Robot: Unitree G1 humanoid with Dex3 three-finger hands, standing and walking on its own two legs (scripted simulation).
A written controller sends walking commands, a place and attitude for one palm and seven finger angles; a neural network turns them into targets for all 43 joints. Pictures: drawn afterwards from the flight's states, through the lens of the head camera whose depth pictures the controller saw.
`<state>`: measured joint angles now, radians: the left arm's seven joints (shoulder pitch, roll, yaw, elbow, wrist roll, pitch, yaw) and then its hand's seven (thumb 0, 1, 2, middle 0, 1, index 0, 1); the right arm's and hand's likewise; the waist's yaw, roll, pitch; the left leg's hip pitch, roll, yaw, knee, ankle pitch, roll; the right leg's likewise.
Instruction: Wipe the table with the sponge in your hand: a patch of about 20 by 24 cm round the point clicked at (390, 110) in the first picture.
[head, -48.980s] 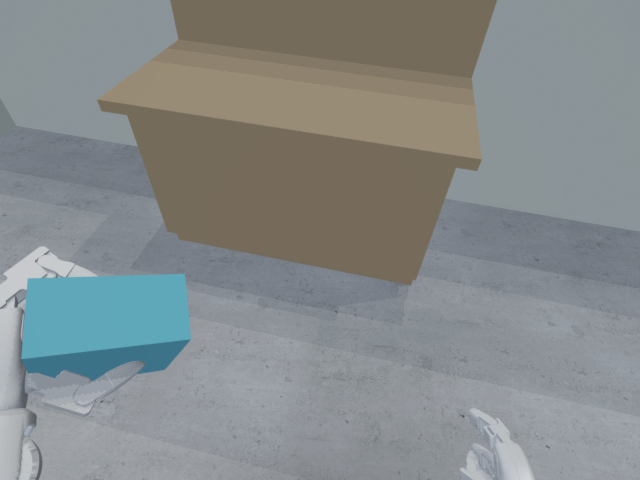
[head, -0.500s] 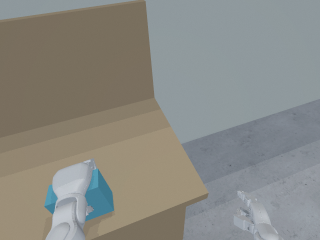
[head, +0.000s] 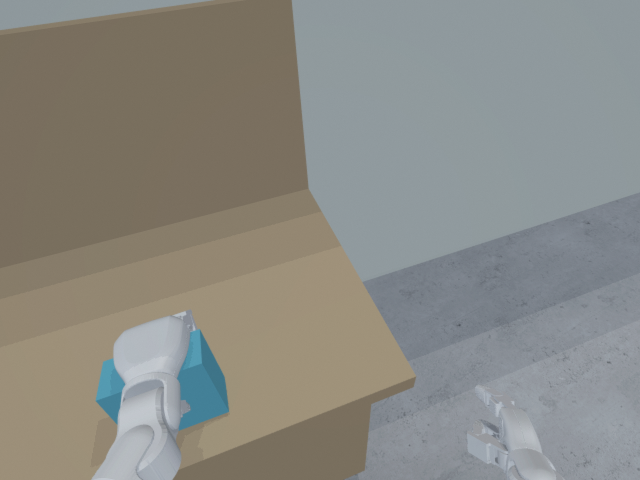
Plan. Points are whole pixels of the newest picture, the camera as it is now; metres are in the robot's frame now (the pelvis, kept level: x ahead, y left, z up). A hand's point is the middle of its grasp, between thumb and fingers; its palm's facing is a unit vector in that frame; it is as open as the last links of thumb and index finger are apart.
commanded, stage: wipe forward along the first lane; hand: left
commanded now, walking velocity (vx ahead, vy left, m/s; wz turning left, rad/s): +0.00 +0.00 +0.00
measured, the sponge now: (173, 395) +0.23 +0.26 -0.05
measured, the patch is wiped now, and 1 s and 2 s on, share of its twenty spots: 0.10 0.30 0.50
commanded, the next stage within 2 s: slide across to the middle lane in 1.46 s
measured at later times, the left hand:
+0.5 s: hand (170, 339) +0.28 +0.27 +0.00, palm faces -0.12 -0.03 -0.99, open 10.1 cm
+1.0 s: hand (166, 310) +0.33 +0.30 +0.00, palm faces -0.15 +0.01 -0.99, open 10.1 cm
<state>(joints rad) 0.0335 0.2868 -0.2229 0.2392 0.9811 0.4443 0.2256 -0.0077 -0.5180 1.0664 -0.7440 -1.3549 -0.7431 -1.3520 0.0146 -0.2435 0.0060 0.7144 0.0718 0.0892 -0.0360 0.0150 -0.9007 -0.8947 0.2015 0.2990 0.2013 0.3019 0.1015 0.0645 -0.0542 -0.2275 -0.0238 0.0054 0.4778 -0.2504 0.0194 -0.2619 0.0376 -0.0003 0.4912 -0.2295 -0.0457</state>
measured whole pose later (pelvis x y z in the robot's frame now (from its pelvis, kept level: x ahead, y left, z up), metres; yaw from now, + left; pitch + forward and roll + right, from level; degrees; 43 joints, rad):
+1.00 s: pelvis -0.03 -0.04 -0.02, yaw +0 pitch +11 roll +1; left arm -0.49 0.53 0.03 0.96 0.98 0.13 0.27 0.02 -0.57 1.09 -0.80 -1.32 -0.80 -1.32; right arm 0.20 -0.29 -0.02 0.75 0.09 0.05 -0.06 0.01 -0.90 -0.89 0.20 0.30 0.20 0.30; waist -0.02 0.06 -0.10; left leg -0.60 0.01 -0.05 0.70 -0.31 0.03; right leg -0.61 0.09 -0.04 0.66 -0.24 -0.10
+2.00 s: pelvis +0.00 +0.04 -0.02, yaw +1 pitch +13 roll -2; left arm -0.72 0.42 -0.17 1.08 0.96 0.26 0.34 0.00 -0.56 1.09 -0.78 -1.35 -0.78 -1.36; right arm 0.21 -0.23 -0.03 0.80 0.08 0.05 -0.01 0.01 -0.90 -0.89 0.20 0.30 0.20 0.30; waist 0.00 0.05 -0.14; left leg -0.60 -0.07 -0.04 0.68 -0.31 0.07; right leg -0.58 0.01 -0.02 0.61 -0.27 0.00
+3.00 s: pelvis +0.02 +0.01 -0.01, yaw +0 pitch +8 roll -1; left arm -0.47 0.25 -0.24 0.77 0.97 0.48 0.33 0.00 -0.48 1.06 -0.69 -1.43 -0.68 -1.43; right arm 0.07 -0.24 0.00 0.69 0.09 0.19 -0.01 0.01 -0.90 -0.89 0.20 0.30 0.20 0.30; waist 0.02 0.03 -0.13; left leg -0.40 -0.04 -0.02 0.56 -0.29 0.04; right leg -0.41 0.04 0.00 0.52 -0.25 -0.03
